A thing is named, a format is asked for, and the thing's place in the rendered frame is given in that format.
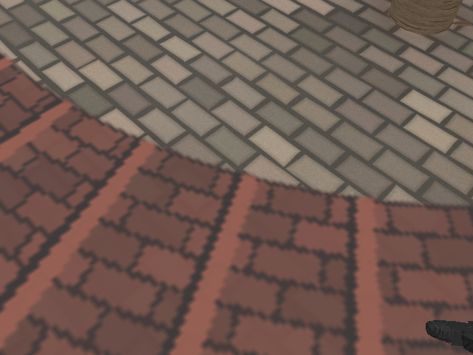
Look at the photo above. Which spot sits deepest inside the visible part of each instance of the right robot hand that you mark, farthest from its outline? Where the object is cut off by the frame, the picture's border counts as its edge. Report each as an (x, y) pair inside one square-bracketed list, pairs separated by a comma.
[(458, 333)]

